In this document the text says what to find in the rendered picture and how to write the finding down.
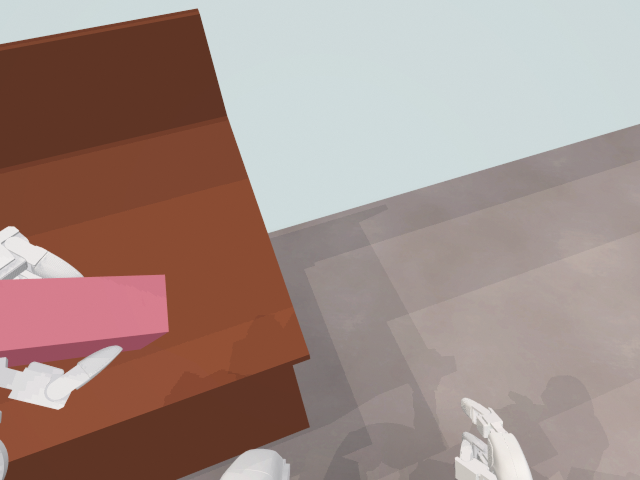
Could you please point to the left robot hand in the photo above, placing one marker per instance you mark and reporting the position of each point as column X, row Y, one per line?
column 42, row 384

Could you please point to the robot left thigh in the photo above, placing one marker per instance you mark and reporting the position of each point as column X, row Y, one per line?
column 258, row 464

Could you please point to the right robot hand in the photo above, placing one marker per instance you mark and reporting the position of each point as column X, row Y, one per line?
column 501, row 459

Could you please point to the table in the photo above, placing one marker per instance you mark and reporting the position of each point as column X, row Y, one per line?
column 117, row 156

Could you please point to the sponge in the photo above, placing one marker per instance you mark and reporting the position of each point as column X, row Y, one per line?
column 50, row 319

